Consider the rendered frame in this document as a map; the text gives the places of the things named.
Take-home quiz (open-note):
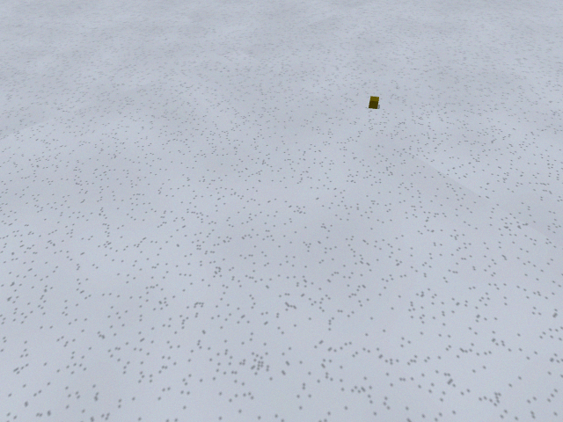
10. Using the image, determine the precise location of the cube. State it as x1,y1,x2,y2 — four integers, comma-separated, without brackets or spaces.
369,96,379,109

